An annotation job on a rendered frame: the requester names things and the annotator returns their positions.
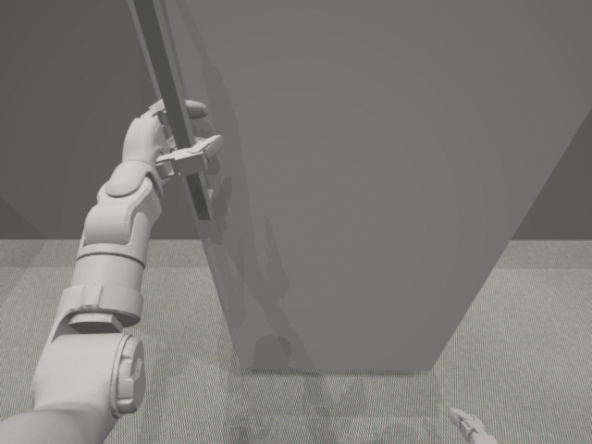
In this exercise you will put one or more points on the robot left forearm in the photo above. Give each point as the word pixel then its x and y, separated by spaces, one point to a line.
pixel 104 293

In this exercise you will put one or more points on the robot right hand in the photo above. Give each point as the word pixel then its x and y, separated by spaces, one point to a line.
pixel 473 430

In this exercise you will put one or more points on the robot left hand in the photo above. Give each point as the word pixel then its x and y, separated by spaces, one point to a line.
pixel 145 142

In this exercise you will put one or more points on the robot left upper arm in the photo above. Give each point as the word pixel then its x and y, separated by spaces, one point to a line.
pixel 86 382

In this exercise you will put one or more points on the fridge door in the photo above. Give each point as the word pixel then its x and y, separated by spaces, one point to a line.
pixel 378 157

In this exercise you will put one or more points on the handle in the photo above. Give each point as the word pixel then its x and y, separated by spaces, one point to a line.
pixel 154 31

